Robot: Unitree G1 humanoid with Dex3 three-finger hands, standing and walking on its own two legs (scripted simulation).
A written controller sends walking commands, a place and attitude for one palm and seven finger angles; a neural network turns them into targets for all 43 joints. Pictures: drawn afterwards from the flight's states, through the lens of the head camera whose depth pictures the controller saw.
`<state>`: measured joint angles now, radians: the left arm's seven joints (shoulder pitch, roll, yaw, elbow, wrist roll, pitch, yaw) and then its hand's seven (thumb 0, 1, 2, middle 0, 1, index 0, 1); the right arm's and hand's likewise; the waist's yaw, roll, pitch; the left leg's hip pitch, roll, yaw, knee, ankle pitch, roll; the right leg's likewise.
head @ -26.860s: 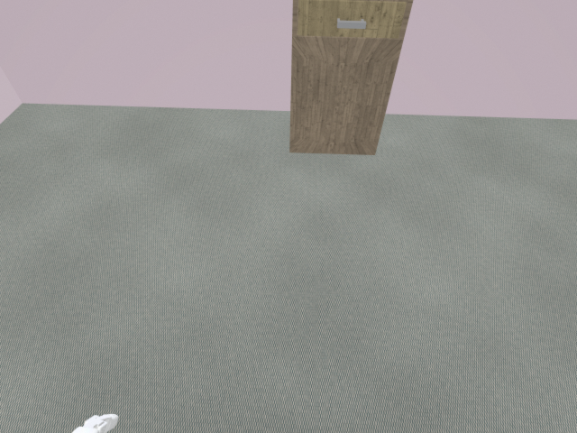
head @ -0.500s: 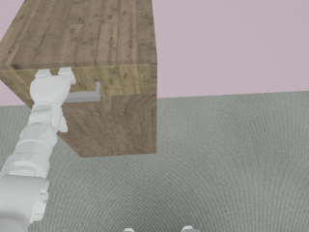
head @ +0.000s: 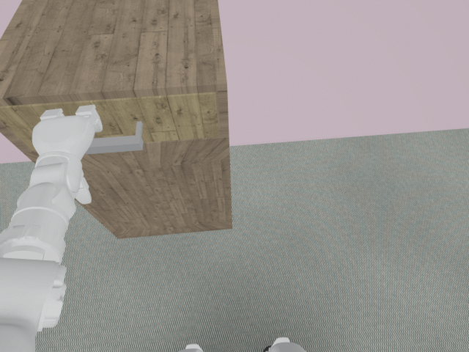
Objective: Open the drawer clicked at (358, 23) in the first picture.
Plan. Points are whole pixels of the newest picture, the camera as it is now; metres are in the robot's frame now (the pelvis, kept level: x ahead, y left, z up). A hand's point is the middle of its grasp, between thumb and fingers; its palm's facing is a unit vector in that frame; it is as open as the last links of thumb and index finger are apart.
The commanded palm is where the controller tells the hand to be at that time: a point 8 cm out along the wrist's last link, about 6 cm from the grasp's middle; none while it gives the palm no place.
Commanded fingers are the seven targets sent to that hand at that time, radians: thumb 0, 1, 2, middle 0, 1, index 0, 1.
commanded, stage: re-aim the fingers above the handle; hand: left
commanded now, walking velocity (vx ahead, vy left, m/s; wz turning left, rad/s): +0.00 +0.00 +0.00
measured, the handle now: (114, 136) +0.55 +0.25 -0.02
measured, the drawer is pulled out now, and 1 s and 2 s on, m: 0.00 0.00 0.00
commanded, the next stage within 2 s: lower the fingers behind the handle in 1.30 s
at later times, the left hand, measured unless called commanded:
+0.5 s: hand (96, 153) +0.47 +0.26 +0.02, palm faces -0.14 -0.02 -0.99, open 13.8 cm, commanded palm +0.46 +0.24 +0.09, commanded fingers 0.00 -0.50 0.30 -0.30 -1.20 -0.30 -1.20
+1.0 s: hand (107, 153) +0.46 +0.23 +0.03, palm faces -0.08 -0.04 -1.00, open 13.8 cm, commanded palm +0.45 +0.24 +0.09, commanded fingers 0.00 -0.50 0.30 -0.30 -1.20 -0.30 -1.20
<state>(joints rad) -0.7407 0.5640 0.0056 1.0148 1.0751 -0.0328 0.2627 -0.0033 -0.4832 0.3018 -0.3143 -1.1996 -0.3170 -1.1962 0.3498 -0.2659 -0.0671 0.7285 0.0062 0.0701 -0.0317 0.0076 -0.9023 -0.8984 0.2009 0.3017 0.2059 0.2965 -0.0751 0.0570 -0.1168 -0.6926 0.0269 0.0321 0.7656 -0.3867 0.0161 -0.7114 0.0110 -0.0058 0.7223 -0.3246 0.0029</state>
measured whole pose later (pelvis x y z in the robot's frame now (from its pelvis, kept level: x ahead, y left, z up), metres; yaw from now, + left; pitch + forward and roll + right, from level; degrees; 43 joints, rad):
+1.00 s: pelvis +0.01 +0.00 +0.00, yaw +1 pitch +16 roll -1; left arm -0.71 0.47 -0.06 0.89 1.07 -0.11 0.22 0.00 -0.49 0.30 -0.32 -1.20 -0.32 -1.20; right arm 0.33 -0.25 -0.06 0.71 0.00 0.07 -0.04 0.01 -0.90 -0.90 0.20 0.30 0.21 0.30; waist -0.07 0.04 -0.12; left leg -0.65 0.02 0.01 0.76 -0.40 0.02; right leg -0.65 0.00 -0.02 0.70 -0.34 0.01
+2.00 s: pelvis +0.00 +0.01 -0.02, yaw +0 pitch +21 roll -2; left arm -0.74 0.48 0.00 0.99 1.13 -0.10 0.38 0.00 -0.48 0.30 -0.31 -1.21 -0.31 -1.20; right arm 0.35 -0.26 -0.08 0.74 -0.02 0.05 0.00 0.01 -0.90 -0.90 0.20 0.30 0.21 0.30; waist -0.10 0.04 -0.16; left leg -0.82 0.02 0.03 0.89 -0.45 0.03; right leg -0.83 0.01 0.00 0.82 -0.37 0.02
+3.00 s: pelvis -0.03 -0.01 -0.04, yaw +1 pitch +24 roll -1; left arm -0.91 0.54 -0.06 1.10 1.10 0.00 0.32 0.00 -0.49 0.30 -0.28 -1.23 -0.23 -1.25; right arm 0.35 -0.26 -0.04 0.71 -0.01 0.03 -0.03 0.01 -0.90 -0.90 0.20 0.30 0.21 0.30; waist -0.12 0.05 -0.16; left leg -0.98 0.03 0.01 1.01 -0.44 0.01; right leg -1.00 0.01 -0.02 0.97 -0.38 -0.01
